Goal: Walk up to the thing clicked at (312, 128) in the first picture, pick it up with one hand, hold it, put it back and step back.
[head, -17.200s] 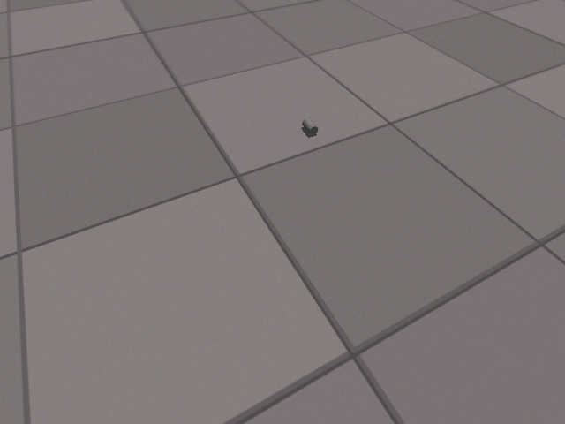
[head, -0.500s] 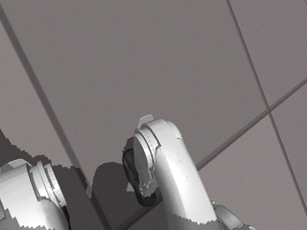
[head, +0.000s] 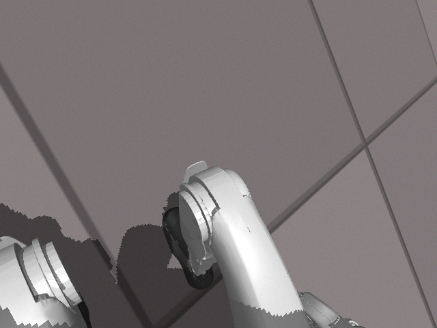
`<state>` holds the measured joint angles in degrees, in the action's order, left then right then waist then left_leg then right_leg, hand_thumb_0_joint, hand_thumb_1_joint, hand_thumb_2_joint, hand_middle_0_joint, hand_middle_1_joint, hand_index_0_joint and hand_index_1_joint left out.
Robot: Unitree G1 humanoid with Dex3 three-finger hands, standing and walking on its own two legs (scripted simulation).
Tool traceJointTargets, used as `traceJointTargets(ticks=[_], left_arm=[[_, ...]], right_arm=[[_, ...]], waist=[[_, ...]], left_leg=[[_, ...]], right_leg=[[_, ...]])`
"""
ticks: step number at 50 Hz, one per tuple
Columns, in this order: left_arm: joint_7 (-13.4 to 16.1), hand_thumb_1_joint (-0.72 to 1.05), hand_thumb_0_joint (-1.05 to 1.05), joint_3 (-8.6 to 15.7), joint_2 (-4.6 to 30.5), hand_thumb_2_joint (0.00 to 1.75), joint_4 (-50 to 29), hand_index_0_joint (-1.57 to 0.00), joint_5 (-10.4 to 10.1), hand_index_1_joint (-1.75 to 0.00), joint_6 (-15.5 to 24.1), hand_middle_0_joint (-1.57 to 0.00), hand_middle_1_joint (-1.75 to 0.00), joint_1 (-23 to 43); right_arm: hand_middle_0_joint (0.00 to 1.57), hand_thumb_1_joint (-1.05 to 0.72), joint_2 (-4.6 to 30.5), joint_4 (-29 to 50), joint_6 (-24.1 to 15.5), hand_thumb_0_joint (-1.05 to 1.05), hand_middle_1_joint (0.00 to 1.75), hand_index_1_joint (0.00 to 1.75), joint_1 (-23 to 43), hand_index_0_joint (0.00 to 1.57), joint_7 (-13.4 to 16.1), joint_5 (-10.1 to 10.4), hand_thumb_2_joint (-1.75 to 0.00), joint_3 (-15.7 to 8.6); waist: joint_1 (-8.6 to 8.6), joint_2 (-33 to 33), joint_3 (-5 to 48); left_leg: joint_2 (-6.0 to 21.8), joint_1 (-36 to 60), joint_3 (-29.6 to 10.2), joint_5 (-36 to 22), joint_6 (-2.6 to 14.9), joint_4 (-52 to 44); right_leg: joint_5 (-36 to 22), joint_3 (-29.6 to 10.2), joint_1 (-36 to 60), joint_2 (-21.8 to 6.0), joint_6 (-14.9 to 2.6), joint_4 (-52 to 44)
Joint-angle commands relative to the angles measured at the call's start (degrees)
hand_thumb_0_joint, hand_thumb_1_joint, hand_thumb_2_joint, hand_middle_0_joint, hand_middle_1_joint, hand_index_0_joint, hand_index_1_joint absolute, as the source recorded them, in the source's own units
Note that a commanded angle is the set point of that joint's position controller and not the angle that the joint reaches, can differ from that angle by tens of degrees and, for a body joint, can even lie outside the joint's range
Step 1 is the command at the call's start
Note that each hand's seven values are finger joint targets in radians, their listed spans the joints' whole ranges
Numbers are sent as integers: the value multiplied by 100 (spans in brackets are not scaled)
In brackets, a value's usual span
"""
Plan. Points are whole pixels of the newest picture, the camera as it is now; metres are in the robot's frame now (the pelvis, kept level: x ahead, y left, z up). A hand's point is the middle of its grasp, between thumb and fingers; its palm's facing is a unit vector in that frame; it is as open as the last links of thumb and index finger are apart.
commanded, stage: close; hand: left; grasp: from above
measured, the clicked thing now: out of the picture +0.47 +0.31 -0.28
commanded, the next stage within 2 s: settle in 1.58 s
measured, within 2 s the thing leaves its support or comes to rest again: neither
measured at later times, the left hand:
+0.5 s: hand out of the picture +0.45 +0.30 -0.25, palm faces -0.45 -0.16 -0.88, open 11.5 cm
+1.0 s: hand out of the picture +0.46 +0.30 -0.26, palm faces -0.46 -0.15 -0.88, open 9.4 cm
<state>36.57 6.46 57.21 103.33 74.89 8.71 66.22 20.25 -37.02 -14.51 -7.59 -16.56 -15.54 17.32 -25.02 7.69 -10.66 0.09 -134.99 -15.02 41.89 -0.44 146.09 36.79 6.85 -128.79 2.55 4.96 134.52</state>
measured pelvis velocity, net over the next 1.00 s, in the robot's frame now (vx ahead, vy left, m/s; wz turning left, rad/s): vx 0.00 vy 0.00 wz -0.01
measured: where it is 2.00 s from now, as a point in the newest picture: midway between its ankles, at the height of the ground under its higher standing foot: (141, 297)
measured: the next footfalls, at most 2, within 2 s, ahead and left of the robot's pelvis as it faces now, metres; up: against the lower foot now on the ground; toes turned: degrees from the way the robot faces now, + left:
none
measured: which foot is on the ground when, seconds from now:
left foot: down 0.00-1.00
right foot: down 0.00-1.00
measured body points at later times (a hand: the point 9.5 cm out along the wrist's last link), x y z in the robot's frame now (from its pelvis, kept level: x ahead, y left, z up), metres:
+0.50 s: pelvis +0.00 +0.00 +0.01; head +0.28 +0.13 +0.33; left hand +0.47 +0.30 -0.20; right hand +0.04 -0.25 -0.04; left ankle +0.06 +0.12 -0.27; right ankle +0.12 -0.13 -0.27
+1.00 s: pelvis +0.00 +0.00 +0.01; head +0.29 +0.13 +0.32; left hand +0.48 +0.30 -0.21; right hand +0.03 -0.25 -0.04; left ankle +0.06 +0.12 -0.27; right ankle +0.12 -0.13 -0.27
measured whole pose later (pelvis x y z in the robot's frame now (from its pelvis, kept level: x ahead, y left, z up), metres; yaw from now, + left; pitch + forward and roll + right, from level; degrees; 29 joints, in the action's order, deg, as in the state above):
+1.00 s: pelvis +0.00 +0.00 +0.01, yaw -1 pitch +29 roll -16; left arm 35.1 4.1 58.0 101.8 73.3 9.6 65.3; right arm 20.2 -36.1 -14.1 -7.4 -15.4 -14.8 18.8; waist -25.0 8.1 -11.0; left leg 0.2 -133.8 -15.9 41.9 -0.6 145.1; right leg 36.5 7.8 -127.3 2.5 4.9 132.9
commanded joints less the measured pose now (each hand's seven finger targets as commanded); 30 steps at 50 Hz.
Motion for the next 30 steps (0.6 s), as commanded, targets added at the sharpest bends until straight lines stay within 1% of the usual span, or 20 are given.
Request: traceJointTargets(ticks=[1,3,4,6,7,8,9,10,12,13,14,15,17,19,20,22,23,25,27,30], left_arm=[[82,-32,0,40,1261,81,-852,-24,-200,-82,67,-25,-82,1531],[67,-25,0,81,1271,76,-901,-29,-177,-79,98,-29,-80,1455],[23,-22,0,-65,1035,73,-688,-32,-178,-78,98,-31,-79,1312],[9,-19,0,-73,1076,72,-832,-33,-165,-78,141,-32,-79,1313],[-1,-19,0,-151,1002,71,-654,-33,-216,-77,138,-32,-78,1234],[7,-19,0,-95,1085,72,-880,-33,-219,-78,178,-31,-79,1294],[-4,-17,0,-124,1011,70,-756,-34,-226,-77,171,-32,-79,1245],[-25,-16,0,-202,883,68,-610,-35,-206,-77,168,-33,-79,1172],[-41,-15,0,-239,933,69,-704,-36,-253,-74,202,-35,-76,1220],[-7,-14,0,-128,1091,68,-903,-36,-247,-75,225,-35,-76,1244],[18,-13,0,-131,1039,67,-879,-37,-241,-74,230,-36,-76,1272],[-5,-11,0,-288,801,65,-781,-39,-249,-73,228,-37,-75,1296],[29,-8,0,-260,891,63,-839,-41,-188,-71,248,-39,-73,1321],[119,-8,0,-129,1110,63,-886,-42,-188,-70,253,-40,-72,1289],[124,-6,0,-222,965,62,-682,-43,-153,-69,235,-41,-71,1269],[170,-4,0,-106,1125,61,-799,-44,-72,-68,227,-42,-70,1336],[172,-4,0,-155,1008,60,-636,-44,-101,-68,203,-43,-70,1262],[200,-1,0,-122,1095,60,-723,-46,-67,-67,181,-44,-69,1359],[175,2,0,-170,1021,56,-547,-49,-107,-65,145,-46,-67,1299],[148,7,0,-119,1155,53,-675,-53,-112,-61,120,-50,-63,1359]], right_arm=[[20,-90,1964,-126,18,0,30,30,-1160,20,97,105,-91,-605],[20,-90,1965,-140,51,0,30,30,-1201,20,100,85,-90,-605],[20,-90,1898,-130,41,0,30,30,-1152,20,82,78,-90,-571],[20,-89,1871,-132,66,0,30,30,-1135,20,89,86,-90,-541],[20,-90,1852,-115,77,0,30,30,-1117,20,109,99,-90,-520],[20,-89,1910,-137,108,0,30,30,-1211,20,131,101,-90,-570],[20,-89,1886,-160,114,0,30,30,-1182,20,137,120,-90,-581],[20,-89,1855,-157,116,0,30,30,-1233,20,117,71,-90,-548],[20,-89,1865,-152,130,0,30,30,-1217,20,134,110,-90,-541],[20,-89,1899,-147,151,0,30,30,-1267,20,156,113,-90,-566],[20,-90,1919,-138,153,0,30,30,-1256,20,167,114,-90,-600],[20,-89,1887,-115,130,0,30,30,-1184,20,143,111,-90,-609],[20,-89,1861,-93,133,0,30,30,-1222,20,131,100,-90,-535],[20,-90,1950,-108,158,0,30,30,-1190,20,186,144,-90,-624],[20,-90,1908,-81,150,0,30,30,-1153,20,169,116,-90,-607],[20,-89,1895,-80,149,0,30,30,-1136,20,168,113,-90,-551],[20,-89,1881,-66,144,0,30,30,-1096,20,174,115,-90,-551],[20,-89,1923,-63,128,0,30,30,-1059,20,194,131,-90,-597],[20,-89,1899,-35,91,0,30,30,-1020,20,184,89,-90,-537],[20,-89,2000,-20,97,0,30,30,-1098,20,214,122,-90,-616]], waist=[[-294,-3275,3759],[-251,-3425,3916],[-317,-3311,3698],[-287,-3292,3863],[-331,-3161,3751],[-286,-3232,3929],[-275,-3204,3807],[-348,-3095,3674],[-345,-3021,3601],[-228,-3146,3852],[-227,-3271,3884],[-309,-3176,3666],[-354,-3104,3716],[-191,-3265,3852],[-288,-3194,3657],[-253,-3214,3715],[-308,-3122,3568],[-272,-3182,3538],[-370,-2996,3293],[-336,-3071,3478]], left_leg=[[184,2861,645,-1327,67,-1565],[205,3082,596,-1486,22,-1613],[209,2994,596,-1420,19,-1581],[217,3058,584,-1569,16,-1553],[209,2916,610,-1468,38,-1538],[195,2969,634,-1544,49,-1566],[207,2922,610,-1534,40,-1547],[189,2802,643,-1483,66,-1518],[194,2743,651,-1423,75,-1538],[195,2906,629,-1583,50,-1612],[199,2998,606,-1592,27,-1651],[219,2978,589,-1491,31,-1592],[204,2942,618,-1529,51,-1580],[208,3036,604,-1460,17,-1712],[212,2939,614,-1347,29,-1676],[215,2962,574,-1394,16,-1710],[212,2880,593,-1333,30,-1656],[213,2895,588,-1254,22,-1705],[202,2702,615,-988,49,-1694],[213,2866,599,-1088,38,-1750]], right_leg=[[-1471,833,2247,151,-557,-1027],[-1546,875,2216,145,-587,-957],[-1515,890,2176,141,-576,-926],[-1635,902,2244,171,-563,-954],[-1616,882,2326,184,-557,-1008],[-1662,872,2429,192,-558,-1071],[-1658,881,2312,167,-559,-1029],[-1634,891,2320,186,-547,-1063],[-1577,884,2328,190,-544,-1106],[-1672,877,2430,200,-564,-1104],[-1656,900,2366,184,-584,-1051],[-1605,910,2209,178,-573,-1012],[-1657,914,2312,203,-551,-1082],[-1560,891,2311,202,-589,-1088],[-1480,889,2233,196,-588,-1077],[-1496,915,2177,185,-586,-1050],[-1488,896,2147,181,-574,-1049],[-1400,889,2044,173,-574,-1071],[-1212,883,2032,165,-556,-1131],[-1275,853,2091,174,-567,-1148]])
